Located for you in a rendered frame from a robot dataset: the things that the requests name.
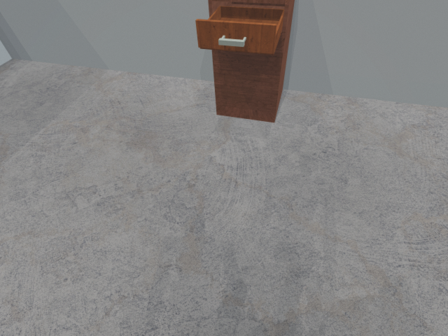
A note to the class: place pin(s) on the handle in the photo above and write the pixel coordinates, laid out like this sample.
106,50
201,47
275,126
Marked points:
231,42

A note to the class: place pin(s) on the drawer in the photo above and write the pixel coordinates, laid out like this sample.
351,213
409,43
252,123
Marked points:
261,27

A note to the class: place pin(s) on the cabinet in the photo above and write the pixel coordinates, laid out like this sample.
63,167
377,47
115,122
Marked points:
249,85

